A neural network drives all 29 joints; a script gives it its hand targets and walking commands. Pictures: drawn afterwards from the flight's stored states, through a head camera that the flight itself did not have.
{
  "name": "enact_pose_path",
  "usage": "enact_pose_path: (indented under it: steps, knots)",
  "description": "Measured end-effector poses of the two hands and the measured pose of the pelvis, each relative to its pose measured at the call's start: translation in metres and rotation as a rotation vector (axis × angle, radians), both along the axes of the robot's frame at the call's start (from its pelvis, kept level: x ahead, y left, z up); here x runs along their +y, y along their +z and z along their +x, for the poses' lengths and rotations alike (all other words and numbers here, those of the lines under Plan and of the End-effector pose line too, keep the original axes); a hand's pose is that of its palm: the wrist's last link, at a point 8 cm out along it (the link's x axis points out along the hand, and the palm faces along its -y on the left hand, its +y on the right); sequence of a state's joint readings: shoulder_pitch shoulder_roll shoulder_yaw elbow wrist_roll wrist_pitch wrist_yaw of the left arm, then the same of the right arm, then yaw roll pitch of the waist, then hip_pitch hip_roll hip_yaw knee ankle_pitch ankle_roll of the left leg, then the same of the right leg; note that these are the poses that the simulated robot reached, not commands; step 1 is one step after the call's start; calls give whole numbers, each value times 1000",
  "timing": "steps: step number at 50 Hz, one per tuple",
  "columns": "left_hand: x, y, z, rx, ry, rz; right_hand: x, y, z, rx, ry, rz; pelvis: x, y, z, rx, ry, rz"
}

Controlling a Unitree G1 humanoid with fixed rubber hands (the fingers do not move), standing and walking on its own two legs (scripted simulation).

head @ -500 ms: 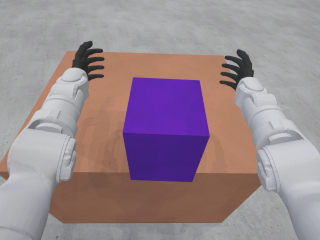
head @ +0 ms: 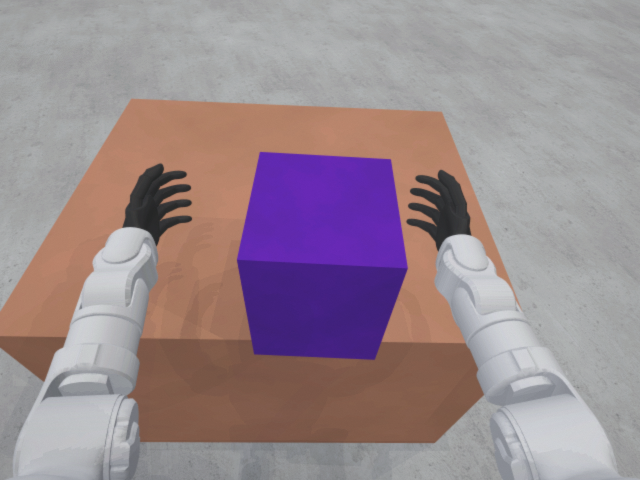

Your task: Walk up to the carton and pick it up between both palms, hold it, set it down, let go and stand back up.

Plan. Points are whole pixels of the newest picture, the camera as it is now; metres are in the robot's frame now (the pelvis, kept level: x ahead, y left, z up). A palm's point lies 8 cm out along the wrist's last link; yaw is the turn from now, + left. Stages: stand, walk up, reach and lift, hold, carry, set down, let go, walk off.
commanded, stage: set down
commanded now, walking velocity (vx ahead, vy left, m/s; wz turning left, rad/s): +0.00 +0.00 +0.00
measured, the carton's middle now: (319, 260) +0.44 +0.03 -0.01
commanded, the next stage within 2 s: let go in 1.96 s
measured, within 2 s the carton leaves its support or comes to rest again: neither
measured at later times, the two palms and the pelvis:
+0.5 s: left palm (152, 305) +0.31 +0.24 +0.04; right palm (455, 314) +0.32 -0.15 +0.05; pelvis +0.00 +0.01 +0.00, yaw -1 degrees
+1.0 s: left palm (136, 393) +0.23 +0.25 -0.04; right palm (459, 396) +0.25 -0.16 -0.03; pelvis +0.02 +0.02 -0.01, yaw +1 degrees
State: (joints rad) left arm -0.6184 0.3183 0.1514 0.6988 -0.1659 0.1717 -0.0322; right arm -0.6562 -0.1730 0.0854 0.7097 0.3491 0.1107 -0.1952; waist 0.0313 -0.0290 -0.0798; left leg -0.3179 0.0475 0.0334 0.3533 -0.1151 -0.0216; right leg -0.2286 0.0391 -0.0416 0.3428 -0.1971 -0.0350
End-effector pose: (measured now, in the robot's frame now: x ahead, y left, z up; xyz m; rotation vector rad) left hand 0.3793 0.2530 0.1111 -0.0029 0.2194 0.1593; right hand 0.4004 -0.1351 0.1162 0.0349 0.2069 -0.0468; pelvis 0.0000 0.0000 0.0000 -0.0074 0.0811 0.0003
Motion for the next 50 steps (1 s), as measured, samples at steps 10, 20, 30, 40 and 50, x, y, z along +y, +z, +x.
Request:
enact_pose_path:
  steps: [10, 20, 30, 40, 50]
  knots:
    - [-11, -42, -37, 78, -23, -20, -6, -44, -40, 62, -54, 18, 6, 1, 0, -86, -1, 5]
    - [-11, -72, -66, 51, -4, -18, -17, -72, -74, 44, -80, 27, 10, 0, 0, -69, -11, 4]
    - [-15, -93, -77, 48, -49, -23, -10, -87, -86, 46, -42, -17, 15, 0, 8, -81, -11, 5]
    - [-9, -129, -130, 73, 2, 10, -13, -136, -133, 97, -36, -28, 20, -1, 17, -98, 2, 4]
    - [2, -151, -153, 92, 21, 30, -29, -145, -153, 81, -11, -91, 18, -5, 17, -94, 9, 4]
